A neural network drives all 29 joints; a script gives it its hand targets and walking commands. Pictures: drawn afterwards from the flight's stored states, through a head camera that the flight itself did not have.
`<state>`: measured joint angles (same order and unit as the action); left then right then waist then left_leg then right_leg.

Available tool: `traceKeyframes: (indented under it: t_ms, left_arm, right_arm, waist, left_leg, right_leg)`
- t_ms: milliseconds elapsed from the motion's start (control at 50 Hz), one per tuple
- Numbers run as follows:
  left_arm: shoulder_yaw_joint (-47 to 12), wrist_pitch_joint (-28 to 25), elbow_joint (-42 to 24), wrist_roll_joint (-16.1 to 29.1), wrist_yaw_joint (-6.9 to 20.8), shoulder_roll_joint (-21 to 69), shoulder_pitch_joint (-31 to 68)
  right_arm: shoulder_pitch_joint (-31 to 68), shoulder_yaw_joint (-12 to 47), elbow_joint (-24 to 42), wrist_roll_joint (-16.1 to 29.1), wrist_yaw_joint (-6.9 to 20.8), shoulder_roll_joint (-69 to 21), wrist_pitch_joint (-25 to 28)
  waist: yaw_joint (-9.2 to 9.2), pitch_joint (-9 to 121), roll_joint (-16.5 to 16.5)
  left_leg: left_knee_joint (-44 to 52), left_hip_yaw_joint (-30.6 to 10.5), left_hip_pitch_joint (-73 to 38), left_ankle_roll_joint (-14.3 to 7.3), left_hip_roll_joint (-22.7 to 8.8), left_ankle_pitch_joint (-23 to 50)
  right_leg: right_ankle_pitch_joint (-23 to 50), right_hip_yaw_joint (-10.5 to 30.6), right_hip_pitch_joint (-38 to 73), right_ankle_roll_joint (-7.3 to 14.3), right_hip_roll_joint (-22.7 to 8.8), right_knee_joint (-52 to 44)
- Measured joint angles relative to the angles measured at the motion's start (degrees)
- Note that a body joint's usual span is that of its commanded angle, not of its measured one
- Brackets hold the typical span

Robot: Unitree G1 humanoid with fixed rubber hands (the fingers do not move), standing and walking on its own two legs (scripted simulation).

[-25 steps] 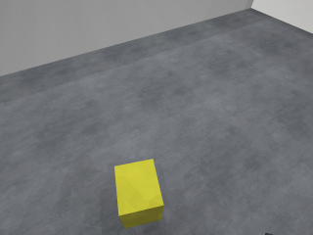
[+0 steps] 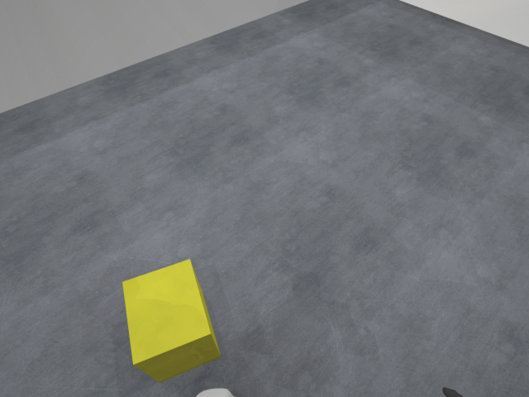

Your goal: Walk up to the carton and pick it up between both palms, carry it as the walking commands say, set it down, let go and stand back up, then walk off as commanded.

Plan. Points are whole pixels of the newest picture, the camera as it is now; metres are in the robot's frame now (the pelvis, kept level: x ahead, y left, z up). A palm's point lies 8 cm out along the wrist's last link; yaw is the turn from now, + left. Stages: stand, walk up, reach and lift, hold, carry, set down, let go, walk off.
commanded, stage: walk off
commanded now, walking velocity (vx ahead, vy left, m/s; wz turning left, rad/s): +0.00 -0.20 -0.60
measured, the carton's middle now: (174, 321) +0.41 +0.32 -0.63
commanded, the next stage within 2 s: none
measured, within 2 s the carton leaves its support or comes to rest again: neither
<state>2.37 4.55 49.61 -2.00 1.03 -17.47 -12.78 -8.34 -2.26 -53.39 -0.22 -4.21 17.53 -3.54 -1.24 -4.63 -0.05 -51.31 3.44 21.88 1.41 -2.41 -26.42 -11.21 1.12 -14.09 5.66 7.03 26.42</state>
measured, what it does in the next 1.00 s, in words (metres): steps to the right, turning right: left foot, then right foot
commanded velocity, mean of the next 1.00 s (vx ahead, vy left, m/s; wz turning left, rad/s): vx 0.00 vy -0.20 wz -0.60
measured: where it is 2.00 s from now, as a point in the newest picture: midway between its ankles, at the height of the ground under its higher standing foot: outside the picture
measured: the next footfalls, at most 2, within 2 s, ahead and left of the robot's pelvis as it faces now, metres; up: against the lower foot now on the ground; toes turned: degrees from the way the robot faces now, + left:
left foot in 0.10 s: +0.04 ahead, +0.09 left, +0.00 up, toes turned +0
right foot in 0.50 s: +0.00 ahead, -0.28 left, +0.00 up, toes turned -22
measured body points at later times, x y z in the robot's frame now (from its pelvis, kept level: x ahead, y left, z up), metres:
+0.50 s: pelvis -0.02 -0.12 -0.01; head +0.01 -0.12 +0.44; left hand +0.20 +0.11 -0.13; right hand -0.08 -0.43 -0.14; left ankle +0.00 +0.09 -0.73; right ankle -0.04 -0.27 -0.74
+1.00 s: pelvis -0.06 -0.20 +0.00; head -0.02 -0.18 +0.45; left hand +0.16 -0.02 -0.15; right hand -0.16 -0.49 -0.10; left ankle +0.00 -0.11 -0.74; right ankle -0.11 -0.29 -0.66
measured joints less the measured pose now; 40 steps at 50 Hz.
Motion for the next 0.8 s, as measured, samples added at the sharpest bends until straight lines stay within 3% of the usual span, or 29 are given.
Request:
traceKeyframes:
  t_ms: [100, 140, 180, 260, 300, 360, 420, 480, 500, 520, 560, 640, 700, 800]
  left_arm:
    - [0.1, 0.4, 0.6, 0.3, 0.3, -0.2, -0.7]
    - [0.3, 0.5, 0.8, 0.4, 0.3, -0.3, -0.8]
    - [0.7, 0.7, 0.6, -0.6, 0.5, -0.3, -0.3]
    - [1.7, 0.7, -0.2, -0.5, 1.9, -1.7, 0.7]
    - [1.9, 1.0, -0.5, 0.1, 2.4, -2.2, 1.2]
    - [1.6, 1.3, -1.5, 1.0, 2.9, -2.2, 2.3]
    - [1.0, 1.2, -2.8, 1.3, 3.2, -1.4, 4.1]
    - [0.9, 0.7, -3.8, 1.1, 2.9, -0.7, 5.7]
    - [0.9, 0.2, -4.0, 0.7, 2.8, -0.7, 6.0]
    - [1.0, -0.4, -3.8, 0.4, 2.6, -0.2, 6.5]
    - [0.5, -1.3, -3.7, 0.7, 2.3, 0.5, 6.4]
    - [0.1, -0.9, -3.1, 0.4, 0.7, 0.7, 4.6]
    - [0.1, -0.7, -2.9, 0.2, 0.4, 0.6, 3.5]
    - [-0.1, -0.5, -2.4, -0.2, 0.6, 0.6, 1.8]
  right_arm:
    - [-1.0, 0.5, 0.2, 0.5, -0.6, -1.8, 1.2]
    - [-2.3, 0.3, 0.1, -0.2, -0.9, -2.0, 1.7]
    - [-3.9, 0.0, -0.1, -0.7, -1.0, -1.5, 1.6]
    - [-6.3, -0.6, -0.4, -1.1, -0.6, -0.7, 1.8]
    - [-6.8, -0.9, -0.3, -1.5, -0.2, -0.4, 2.0]
    - [-7.0, -1.3, 0.0, -1.9, 0.4, 0.0, 2.2]
    - [-6.9, -1.7, 0.3, -2.1, 1.1, 0.7, 2.5]
    - [-7.0, -2.2, 0.4, -1.7, 1.7, 2.0, 2.5]
    - [-7.4, -2.4, 0.6, -1.7, 1.9, 2.5, 2.5]
    - [-7.0, -2.6, 0.7, -1.8, 2.1, 3.2, 2.1]
    - [-5.7, -2.7, 1.3, -1.5, 1.8, 3.5, 0.3]
    - [-2.9, -2.1, 2.4, -0.9, 1.4, 2.4, -0.5]
    - [-1.7, -1.8, 2.6, -0.8, 1.2, 1.2, -0.5]
    - [-0.2, -0.8, 2.6, -0.1, 0.7, -1.2, -0.4]
  waist:
    - [0.13, 0.7, -2.1]
    - [0.5, 0.9, -3.3]
    - [1.0, 1.0, -3.4]
    - [1.81, 0.8, -3.0]
    - [2.25, 0.5, -2.4]
    - [2.89, -0.1, -1.3]
    - [3.68, -0.5, -0.3]
    - [4.11, -0.1, 0.9]
    - [4.05, 0.3, 1.3]
    - [3.97, 0.0, 2.3]
    - [3.83, -0.4, 3.0]
    - [2.31, -0.6, 2.9]
    - [0.98, -0.2, 2.2]
    - [-0.23, 0.1, 0.0]
  left_leg:
    - [17.1, -0.8, -7.8, -1.3, 1.0, 4.0]
    - [20.0, 0.7, -9.1, -2.2, 0.3, 8.8]
    - [21.3, 1.9, -10.0, -2.2, -1.1, 9.5]
    - [24.1, 3.6, -11.9, -0.6, -4.0, 10.5]
    - [24.1, 4.2, -12.2, 0.3, -5.8, 10.5]
    - [23.3, 5.3, -12.2, 1.9, -8.5, 10.2]
    - [22.0, 6.6, -11.9, 3.9, -10.9, 9.6]
    - [19.0, 7.7, -10.9, 6.5, -13.6, 8.2]
    - [16.2, 7.8, -9.7, 6.6, -14.6, 7.1]
    - [10.4, 6.2, -7.2, 5.9, -15.0, 1.2]
    - [-3.9, 1.9, -1.3, 4.5, -11.9, -6.8]
    - [-16.0, 0.9, 5.7, 2.6, -6.5, -2.3]
    - [-13.3, 1.6, 6.5, 1.6, -3.8, 0.5]
    - [0.0, 1.6, 2.3, -0.5, -0.3, 0.5]
  right_leg:
    - [1.0, 1.6, -0.6, 0.8, 3.1, -0.3]
    - [-6.5, 1.6, -3.6, -2.2, 3.0, 7.2]
    - [-12.0, 1.5, -8.8, -5.3, 2.4, 21.9]
    - [-9.8, 2.5, -15.1, -10.3, -2.3, 40.4]
    - [-8.5, 2.6, -15.5, -12.2, -5.2, 41.1]
    - [-8.3, 1.0, -13.8, -13.5, -9.2, 33.2]
    - [-10.0, -1.6, -10.2, -12.8, -11.3, 22.0]
    - [-8.2, -4.3, -5.2, -10.8, -11.1, 10.8]
    - [-5.7, -4.6, -3.2, -9.8, -10.5, 6.7]
    - [-4.7, -4.5, -4.2, -8.4, -9.6, 7.7]
    - [-5.0, -3.9, -5.8, -6.4, -8.7, 9.9]
    - [-2.3, -2.4, -4.5, -4.4, -6.7, 5.5]
    - [-0.9, -1.5, -4.0, -2.9, -4.7, 3.5]
    - [0.0, -0.1, -3.7, -1.0, -1.3, 2.7]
